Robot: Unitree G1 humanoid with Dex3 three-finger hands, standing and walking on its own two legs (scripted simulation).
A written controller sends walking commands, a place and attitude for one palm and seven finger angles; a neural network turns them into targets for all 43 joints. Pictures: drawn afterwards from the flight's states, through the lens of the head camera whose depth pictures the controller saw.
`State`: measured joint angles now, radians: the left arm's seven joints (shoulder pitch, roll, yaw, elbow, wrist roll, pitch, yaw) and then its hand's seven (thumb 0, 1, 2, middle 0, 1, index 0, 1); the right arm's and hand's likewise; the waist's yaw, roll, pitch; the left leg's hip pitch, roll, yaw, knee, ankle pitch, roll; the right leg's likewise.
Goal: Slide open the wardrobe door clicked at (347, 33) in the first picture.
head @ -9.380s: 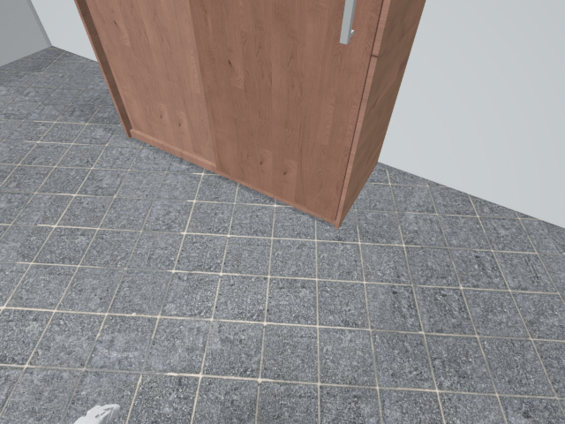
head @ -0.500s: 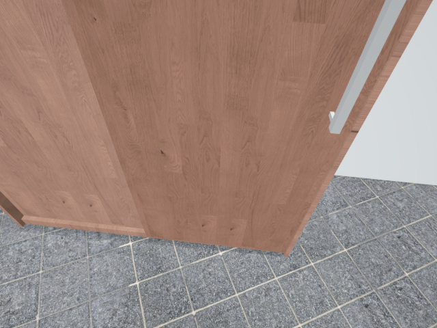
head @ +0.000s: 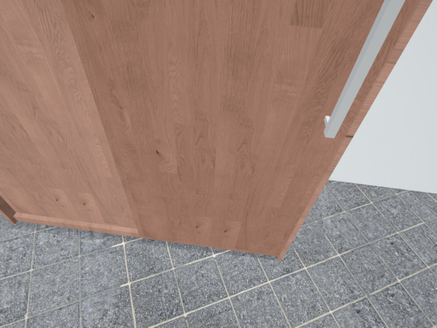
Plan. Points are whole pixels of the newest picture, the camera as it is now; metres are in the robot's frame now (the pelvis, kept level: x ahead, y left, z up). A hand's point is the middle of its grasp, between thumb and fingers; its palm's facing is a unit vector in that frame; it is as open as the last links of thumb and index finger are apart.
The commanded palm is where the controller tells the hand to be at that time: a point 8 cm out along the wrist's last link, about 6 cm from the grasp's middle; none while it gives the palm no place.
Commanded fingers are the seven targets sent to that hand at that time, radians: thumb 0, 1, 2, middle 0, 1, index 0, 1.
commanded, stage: look again from close up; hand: right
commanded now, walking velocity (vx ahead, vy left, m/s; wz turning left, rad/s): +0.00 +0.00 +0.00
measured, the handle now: (356, 68) +0.56 -0.23 +0.23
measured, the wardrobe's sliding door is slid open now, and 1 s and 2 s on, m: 0.00 0.00 0.00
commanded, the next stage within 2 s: shuffle to correct the standing spot in 0.84 s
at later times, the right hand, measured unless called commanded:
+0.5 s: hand out of the picture +0.03 -0.16 -0.17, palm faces +0.03 +0.98 -0.21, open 7.4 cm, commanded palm none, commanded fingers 0.00 -0.90 -0.90 0.20 0.30 0.20 0.30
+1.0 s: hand out of the picture +0.04 -0.16 -0.17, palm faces +0.03 +0.98 -0.22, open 7.4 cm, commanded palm none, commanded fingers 0.00 -0.90 -0.90 0.20 0.30 0.20 0.30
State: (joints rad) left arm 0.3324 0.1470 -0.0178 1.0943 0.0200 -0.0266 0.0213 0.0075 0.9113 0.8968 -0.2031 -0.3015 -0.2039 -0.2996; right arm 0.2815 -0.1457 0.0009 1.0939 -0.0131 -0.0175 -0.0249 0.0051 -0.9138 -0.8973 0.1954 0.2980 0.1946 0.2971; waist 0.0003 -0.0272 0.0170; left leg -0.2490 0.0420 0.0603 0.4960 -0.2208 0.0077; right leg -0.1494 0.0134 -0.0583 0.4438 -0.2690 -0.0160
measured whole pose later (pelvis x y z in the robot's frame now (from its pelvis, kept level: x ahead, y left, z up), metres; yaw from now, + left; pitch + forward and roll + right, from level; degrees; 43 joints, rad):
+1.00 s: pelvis +0.02 +0.02 +0.00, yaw -1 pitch -1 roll -1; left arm 0.26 0.18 -0.01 1.13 0.02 -0.02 0.03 0.01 0.91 0.90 -0.20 -0.30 -0.20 -0.30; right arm 0.24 -0.18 -0.01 1.10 -0.01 -0.02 -0.02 0.00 -0.91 -0.90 0.20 0.30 0.20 0.30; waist -0.01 0.00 0.05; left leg -0.21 0.00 0.09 0.45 -0.23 0.04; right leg -0.11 -0.03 -0.03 0.41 -0.27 0.02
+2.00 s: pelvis +0.13 -0.02 -0.01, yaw -2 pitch +1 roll -1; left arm 0.13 0.14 0.03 0.97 0.03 0.01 0.03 0.01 0.92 0.90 -0.20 -0.30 -0.20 -0.30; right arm 0.25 -0.16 -0.05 0.99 -0.02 0.03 -0.02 0.00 -0.91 -0.90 0.19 0.30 0.19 0.30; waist -0.03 0.02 0.08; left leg -0.28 0.02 0.07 0.67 -0.42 -0.01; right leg -0.34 -0.05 -0.09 0.53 -0.20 0.01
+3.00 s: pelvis +0.14 -0.03 +0.00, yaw +0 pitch -1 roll +0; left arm 0.25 0.16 -0.02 1.12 0.01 -0.02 0.03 0.02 0.93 0.90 -0.20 -0.30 -0.20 -0.30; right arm 0.30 -0.15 0.02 1.10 -0.01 -0.02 -0.03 0.01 -0.91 -0.90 0.20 0.30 0.20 0.30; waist -0.01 0.02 0.02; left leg -0.14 -0.01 0.05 0.44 -0.29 0.02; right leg -0.18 0.00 -0.09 0.45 -0.26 -0.03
